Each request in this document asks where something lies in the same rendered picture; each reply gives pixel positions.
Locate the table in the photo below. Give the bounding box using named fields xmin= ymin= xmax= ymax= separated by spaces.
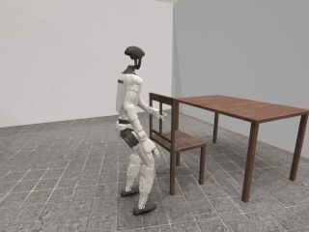
xmin=175 ymin=95 xmax=309 ymax=203

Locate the right robot upper arm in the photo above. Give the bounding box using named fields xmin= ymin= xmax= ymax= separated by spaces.
xmin=124 ymin=74 xmax=143 ymax=114

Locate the right robot hand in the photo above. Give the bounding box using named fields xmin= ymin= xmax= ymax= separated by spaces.
xmin=141 ymin=138 xmax=160 ymax=163

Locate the chair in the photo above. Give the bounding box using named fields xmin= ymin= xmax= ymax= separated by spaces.
xmin=149 ymin=92 xmax=207 ymax=196

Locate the robot left thigh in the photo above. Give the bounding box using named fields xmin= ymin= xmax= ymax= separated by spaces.
xmin=115 ymin=129 xmax=141 ymax=165

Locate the robot left forearm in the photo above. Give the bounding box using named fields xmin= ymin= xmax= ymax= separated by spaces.
xmin=137 ymin=99 xmax=155 ymax=115

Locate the robot torso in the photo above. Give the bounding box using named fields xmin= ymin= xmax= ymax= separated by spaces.
xmin=116 ymin=72 xmax=141 ymax=139

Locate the robot right forearm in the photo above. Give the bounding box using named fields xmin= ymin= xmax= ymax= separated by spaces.
xmin=126 ymin=104 xmax=148 ymax=142

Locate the left robot hand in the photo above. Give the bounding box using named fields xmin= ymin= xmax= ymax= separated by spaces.
xmin=153 ymin=109 xmax=167 ymax=123

